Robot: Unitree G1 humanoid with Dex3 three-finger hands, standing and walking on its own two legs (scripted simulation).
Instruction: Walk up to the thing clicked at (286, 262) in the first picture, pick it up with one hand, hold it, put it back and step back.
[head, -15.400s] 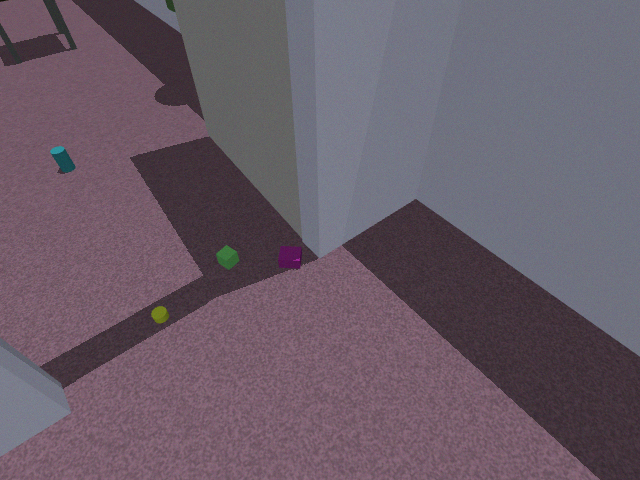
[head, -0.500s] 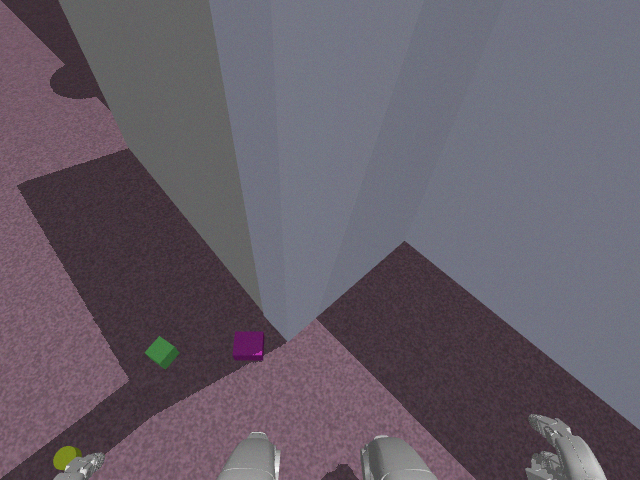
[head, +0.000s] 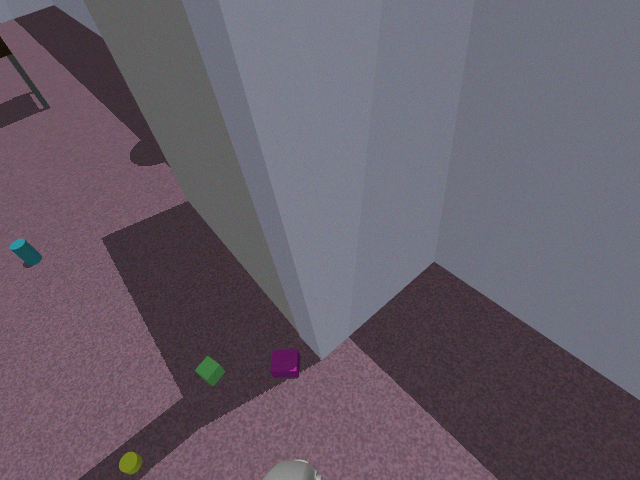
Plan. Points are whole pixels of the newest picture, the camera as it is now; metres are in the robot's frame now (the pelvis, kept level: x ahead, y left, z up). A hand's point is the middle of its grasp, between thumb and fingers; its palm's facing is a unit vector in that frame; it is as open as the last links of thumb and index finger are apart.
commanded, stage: walk up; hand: left
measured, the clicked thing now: (285, 363) +0.60 +0.24 -0.74
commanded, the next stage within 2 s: none
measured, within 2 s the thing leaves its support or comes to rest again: neither
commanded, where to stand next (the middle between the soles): +0.20 +0.02 m, yaw -3 degrees
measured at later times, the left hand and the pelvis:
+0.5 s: hand out of the picture +0.14 +0.32 -0.17, palm faces -0.06 -0.96 -0.28, open 7.4 cm; pelvis +0.06 +0.06 +0.00, yaw -1 degrees
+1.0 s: hand (160, 450) +0.21 +0.29 -0.14, palm faces -0.03 -0.93 -0.37, open 7.4 cm; pelvis +0.03 +0.04 -0.02, yaw -1 degrees
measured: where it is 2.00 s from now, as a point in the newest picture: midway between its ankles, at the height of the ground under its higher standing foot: outside the picture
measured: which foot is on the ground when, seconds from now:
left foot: up 0.00-0.22, down 0.24-0.70, up 0.72-0.98, down 1.00-1.00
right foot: down 0.00-0.26, up 0.28-0.66, down 0.68-1.00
